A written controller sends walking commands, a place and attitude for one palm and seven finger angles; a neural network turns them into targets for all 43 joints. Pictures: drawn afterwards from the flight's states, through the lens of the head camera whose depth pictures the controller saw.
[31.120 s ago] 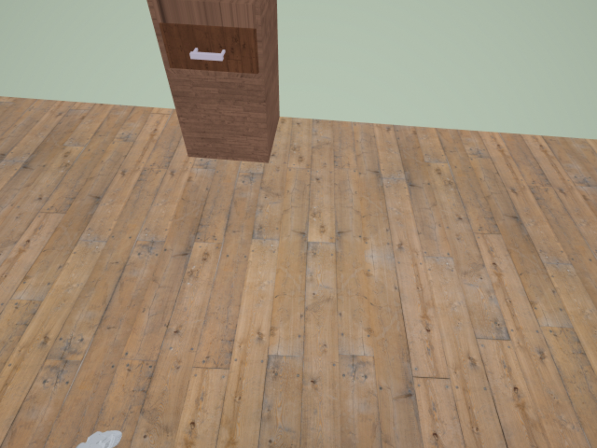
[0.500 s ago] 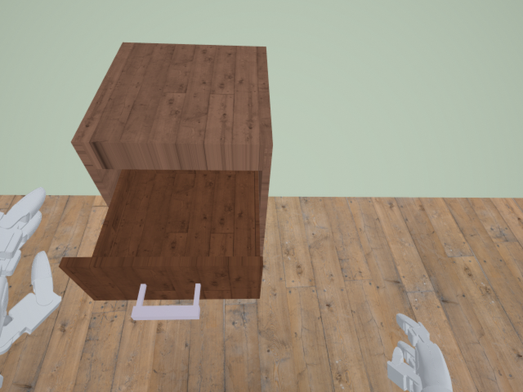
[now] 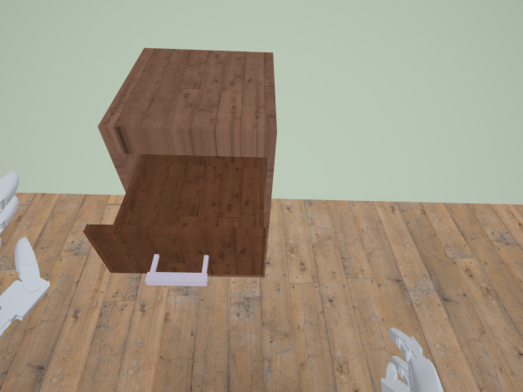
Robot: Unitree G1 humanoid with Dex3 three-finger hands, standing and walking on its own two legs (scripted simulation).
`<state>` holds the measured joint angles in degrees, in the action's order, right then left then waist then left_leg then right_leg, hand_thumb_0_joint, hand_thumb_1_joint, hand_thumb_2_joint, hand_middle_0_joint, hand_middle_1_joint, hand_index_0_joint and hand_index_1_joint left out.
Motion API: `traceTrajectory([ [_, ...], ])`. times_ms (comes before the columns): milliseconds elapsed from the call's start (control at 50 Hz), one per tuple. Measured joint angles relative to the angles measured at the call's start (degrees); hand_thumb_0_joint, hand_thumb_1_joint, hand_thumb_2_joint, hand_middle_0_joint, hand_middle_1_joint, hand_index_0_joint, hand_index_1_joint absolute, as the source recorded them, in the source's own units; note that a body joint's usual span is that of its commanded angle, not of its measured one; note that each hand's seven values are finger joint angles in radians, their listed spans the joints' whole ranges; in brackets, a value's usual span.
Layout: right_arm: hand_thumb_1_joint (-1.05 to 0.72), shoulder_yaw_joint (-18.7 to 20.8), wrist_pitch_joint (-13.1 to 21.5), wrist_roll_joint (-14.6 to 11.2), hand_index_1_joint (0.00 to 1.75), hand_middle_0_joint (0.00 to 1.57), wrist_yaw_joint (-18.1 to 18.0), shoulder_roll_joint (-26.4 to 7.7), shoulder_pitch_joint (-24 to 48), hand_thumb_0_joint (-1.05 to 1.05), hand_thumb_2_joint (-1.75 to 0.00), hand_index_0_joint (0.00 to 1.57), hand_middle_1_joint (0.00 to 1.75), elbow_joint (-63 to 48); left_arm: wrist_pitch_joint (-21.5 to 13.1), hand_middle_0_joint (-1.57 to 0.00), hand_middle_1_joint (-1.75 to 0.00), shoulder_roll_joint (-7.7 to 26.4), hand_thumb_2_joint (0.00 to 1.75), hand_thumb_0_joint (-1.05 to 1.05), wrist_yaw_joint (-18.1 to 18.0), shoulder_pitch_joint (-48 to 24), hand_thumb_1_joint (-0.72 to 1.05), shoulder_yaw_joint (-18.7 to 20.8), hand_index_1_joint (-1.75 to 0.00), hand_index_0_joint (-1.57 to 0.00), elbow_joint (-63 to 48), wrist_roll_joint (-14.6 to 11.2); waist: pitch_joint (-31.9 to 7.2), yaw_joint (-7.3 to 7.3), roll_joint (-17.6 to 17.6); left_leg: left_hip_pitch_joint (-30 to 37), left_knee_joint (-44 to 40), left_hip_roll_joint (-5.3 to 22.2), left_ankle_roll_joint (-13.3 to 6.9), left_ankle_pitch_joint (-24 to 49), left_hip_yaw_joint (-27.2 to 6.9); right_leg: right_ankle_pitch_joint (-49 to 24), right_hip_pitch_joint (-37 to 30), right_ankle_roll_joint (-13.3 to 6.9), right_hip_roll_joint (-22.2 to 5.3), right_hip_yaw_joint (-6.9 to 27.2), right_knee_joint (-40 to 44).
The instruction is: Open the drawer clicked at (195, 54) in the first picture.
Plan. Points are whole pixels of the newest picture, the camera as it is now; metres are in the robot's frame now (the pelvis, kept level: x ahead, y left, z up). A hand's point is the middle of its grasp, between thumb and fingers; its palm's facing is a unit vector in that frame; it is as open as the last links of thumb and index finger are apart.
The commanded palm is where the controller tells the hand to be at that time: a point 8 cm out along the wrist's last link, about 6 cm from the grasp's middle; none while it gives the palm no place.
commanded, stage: step back with the hand held close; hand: left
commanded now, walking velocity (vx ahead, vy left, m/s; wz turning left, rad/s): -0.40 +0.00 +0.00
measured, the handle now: (179, 269) +0.40 +0.20 -0.18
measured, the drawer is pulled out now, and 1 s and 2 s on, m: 0.25 0.25 0.25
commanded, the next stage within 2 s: stop stepping back and stand still in 0.32 s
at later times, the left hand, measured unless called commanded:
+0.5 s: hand (37, 391) +0.10 +0.19 +0.19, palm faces +0.32 -0.84 -0.44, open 7.4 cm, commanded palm +0.04 +0.25 +0.19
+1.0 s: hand out of the picture +0.05 +0.20 +0.18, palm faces +0.33 -0.82 -0.47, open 7.4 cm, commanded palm +0.00 +0.25 +0.19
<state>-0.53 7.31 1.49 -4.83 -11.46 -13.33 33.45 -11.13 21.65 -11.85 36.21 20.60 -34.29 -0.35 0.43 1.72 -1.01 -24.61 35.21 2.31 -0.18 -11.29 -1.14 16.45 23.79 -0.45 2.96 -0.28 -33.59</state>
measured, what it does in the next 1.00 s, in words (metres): walks backwards: right foot, then left foot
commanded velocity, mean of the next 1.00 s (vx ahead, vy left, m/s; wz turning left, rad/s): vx -0.08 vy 0.03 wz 0.00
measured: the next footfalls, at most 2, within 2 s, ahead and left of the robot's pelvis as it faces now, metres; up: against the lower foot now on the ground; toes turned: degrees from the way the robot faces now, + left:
right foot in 0.44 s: -0.07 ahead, -0.13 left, +0.00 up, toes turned -3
left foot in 0.70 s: -0.11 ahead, +0.10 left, +0.00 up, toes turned +0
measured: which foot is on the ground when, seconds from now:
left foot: down 0.00-0.44, up 0.46-0.68, down 0.70-1.00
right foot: down 0.00-0.22, up 0.24-0.42, down 0.44-1.00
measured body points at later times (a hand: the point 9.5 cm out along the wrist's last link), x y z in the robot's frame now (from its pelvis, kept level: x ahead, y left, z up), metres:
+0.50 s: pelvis -0.10 -0.03 -0.01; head -0.09 -0.02 +0.44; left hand +0.08 +0.23 +0.21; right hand +0.06 -0.25 -0.10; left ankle +0.03 +0.11 -0.70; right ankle -0.11 -0.12 -0.73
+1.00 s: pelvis -0.14 -0.03 +0.01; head -0.13 -0.02 +0.46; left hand +0.03 +0.24 +0.21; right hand +0.01 -0.27 -0.08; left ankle -0.15 +0.10 -0.72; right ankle -0.11 -0.13 -0.73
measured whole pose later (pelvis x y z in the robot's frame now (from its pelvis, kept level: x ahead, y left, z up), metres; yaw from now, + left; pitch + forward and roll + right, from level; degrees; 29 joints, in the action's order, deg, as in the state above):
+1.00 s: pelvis -0.14 -0.03 +0.01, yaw -2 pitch +1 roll +0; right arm -0.6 7.4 -0.6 -2.5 -10.9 -12.4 36.5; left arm -13.7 22.1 -8.9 38.0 21.3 -35.7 -0.9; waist 0.2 0.7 1.1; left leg -14.7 32.6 2.2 -1.2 -21.2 1.3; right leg 12.6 17.8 -2.4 1.9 -2.0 -29.4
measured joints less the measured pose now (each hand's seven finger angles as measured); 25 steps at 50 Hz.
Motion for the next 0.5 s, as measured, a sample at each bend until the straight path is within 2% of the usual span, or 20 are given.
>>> traceTrajectory([
  [40, -0.90, -0.1, 0.4, 0.0, 0.30, 0.20, 0.3, 0.3, -0.2, 0.01, -0.90, 0.20, 0.30, 0.0, -0.2, -0.21, -0.30, 1.0, 0.90, 0.01, 0.1, 0.4, 0.89, 0.6, -0.30, -0.21, -0.7, -0.2, 0.3, 0.31, 0.8, -1.2, 1.7, -0.2, 0.0, -2.5, 0.3, -3.6, 0.7, -0.5, -0.3, 0.1, 0.0],
  [100, -0.90, 0.1, 0.3, 0.6, 0.30, 0.20, 0.7, 0.1, -0.2, 0.01, -0.90, 0.20, 0.30, 1.2, -0.7, -0.21, -0.30, 1.1, 0.90, 0.01, 0.0, 0.2, 0.89, 0.4, -0.30, -0.21, -1.7, 0.2, 0.1, 0.22, 2.4, -2.9, 4.4, -1.5, 0.2, -10.8, 0.6, -9.3, 1.7, -1.2, -1.4, 0.5, 0.8],
  [160, -0.90, 0.4, -1.2, 1.2, 0.30, 0.20, 1.0, -0.8, 0.4, 0.01, -0.90, 0.20, 0.30, 3.3, -1.4, -0.21, -0.30, 0.5, 0.90, 0.01, 0.0, -0.4, 0.89, -0.3, -0.30, -0.21, -2.0, 0.7, -0.1, 0.21, 3.4, -3.2, 6.0, -2.4, 0.3, -14.4, 0.7, -9.7, 2.3, -0.7, -2.2, 0.8, 0.5],
  [200, -0.90, 0.7, -2.3, 1.2, 0.30, 0.20, 0.9, -1.1, 0.7, 0.01, -0.90, 0.20, 0.30, 4.2, -1.7, -0.21, -0.30, 0.4, 0.90, 0.01, 0.4, -0.6, 0.89, -0.5, -0.30, -0.21, -1.9, 0.7, -0.3, 0.25, 4.1, -2.5, 4.8, -2.5, 0.2, -11.8, 1.2, -8.3, 3.0, -0.5, -2.5, 1.0, -0.8],
  [220, -0.90, 0.7, -2.4, 1.3, 0.30, 0.20, 0.7, -1.3, 0.7, 0.01, -0.90, 0.20, 0.30, 4.2, -1.8, -0.21, -0.30, 0.4, 0.90, 0.01, 0.4, -0.9, 0.89, -0.5, -0.30, -0.21, -1.6, 0.7, -0.4, 0.26, 3.8, -2.7, 4.1, -1.9, -0.3, -8.4, 1.5, -3.8, 4.1, -0.5, -2.1, 1.0, -2.8],
  [260, -0.90, 1.2, -1.1, 1.9, 0.30, 0.20, 0.0, -1.1, 0.9, 0.01, -0.90, 0.20, 0.30, 4.0, -1.8, -0.21, -0.30, 0.7, 0.90, 0.01, 0.2, -1.6, 0.89, 0.1, -0.30, -0.21, -1.5, 0.4, 0.0, 0.94, 1.9, -3.6, 2.9, 0.5, -0.9, 1.1, 1.0, 5.9, 7.3, 0.1, 1.1, 1.9, -14.1],
  [280, -0.90, 1.5, -0.3, 1.5, 0.30, 0.20, 0.2, -0.6, 0.9, 0.01, -0.90, 0.20, 0.30, 4.0, -2.0, -0.21, -0.30, 1.4, 0.90, 0.01, 0.3, -2.0, 0.89, 0.8, -0.30, -0.21, -1.6, 0.0, 0.5, 1.09, 1.6, -3.7, 2.6, 1.4, -0.7, 4.2, 1.0, 7.9, 8.2, 0.4, 2.3, 2.3, -21.0],
  [320, -0.90, 1.7, 0.6, 0.4, 0.30, 0.20, 1.2, 0.6, 0.9, 0.01, -0.90, 0.20, 0.30, 4.2, -2.2, -0.21, -0.30, 2.2, 0.90, 0.01, 0.8, -2.3, 0.89, 1.7, -0.30, -0.21, -1.4, -1.3, 0.8, 0.59, 1.8, -3.7, 2.3, 2.1, 0.5, 4.3, 1.3, 9.8, 7.3, 0.8, 2.8, 2.1, -28.3],
  [360, -0.90, 1.3, 1.1, -0.5, 0.30, 0.20, 2.3, 1.4, 1.1, 0.01, -0.90, 0.20, 0.30, 4.4, -2.3, -0.21, -0.30, 2.2, 0.90, 0.01, 1.2, -2.1, 0.89, 2.2, -0.30, -0.21, -1.6, -2.2, 0.4, -0.15, 1.7, -4.0, 1.5, 2.8, 0.9, 4.5, 1.8, 11.2, 3.3, 0.7, 1.7, 0.8, -25.5],
  [420, -0.90, -0.1, 1.7, -0.7, 0.30, 0.20, 3.3, 2.2, 1.7, 0.01, -0.90, 0.20, 0.30, 4.3, -2.9, -0.21, -0.30, 2.8, 0.90, 0.01, 2.3, -1.8, 0.89, 3.1, -0.30, -0.21, -2.5, -2.8, -0.4, -1.38, 1.8, -5.7, 0.7, 4.0, 1.4, 6.0, 2.8, 11.2, -5.6, -0.1, 0.1, -0.2, -11.3],
  [440, -0.90, -0.4, 2.0, -0.7, 0.30, 0.20, 3.6, 2.3, 2.4, 0.01, -0.90, 0.20, 0.30, 4.4, -3.4, -0.21, -0.30, 2.7, 0.90, 0.01, 2.9, -2.5, 0.89, 3.1, -0.30, -0.21, -2.5, -2.8, 0.2, -1.79, 1.3, -6.7, 1.3, 4.6, 1.7, 5.7, 2.6, 8.3, -7.1, -0.6, 0.3, -0.7, -7.2],
  [460, -0.90, -0.5, 2.0, -0.9, 0.30, 0.20, 3.8, 2.1, 3.2, 0.01, -0.90, 0.20, 0.30, 4.9, -4.0, -0.21, -0.30, 2.1, 0.90, 0.01, 3.6, -3.7, 0.89, 2.4, -0.30, -0.21, -2.1, -2.6, 1.6, -1.54, -0.2, -7.2, 2.5, 5.3, 1.6, 2.9, 1.4, 6.2, -7.7, -1.2, 1.3, -1.8, -6.0],
  [480, -0.90, -0.4, 1.8, -1.3, 0.30, 0.20, 4.0, 2.2, 3.3, 0.01, -0.90, 0.20, 0.30, 5.4, -4.4, -0.21, -0.30, 1.9, 0.90, 0.01, 4.2, -4.3, 0.89, 1.5, -0.30, -0.21, -1.9, -2.4, 2.0, -1.38, -0.3, -8.0, 6.0, 4.5, 1.8, -2.7, 0.3, 5.1, -7.8, -1.7, 1.3, -2.4, -5.4],
  [500, -0.90, -0.4, 1.5, -1.7, 0.30, 0.20, 4.3, 2.3, 2.9, 0.01, -0.90, 0.20, 0.30, 5.8, -4.5, -0.21, -0.30, 1.9, 0.90, 0.01, 4.7, -4.2, 0.89, 0.8, -0.30, -0.21, -1.7, -1.9, 1.6, -1.66, 0.6, -9.0, 12.0, 2.4, 1.8, -6.8, -0.4, 4.5, -7.5, -2.1, 0.5, -2.2, -4.9],
])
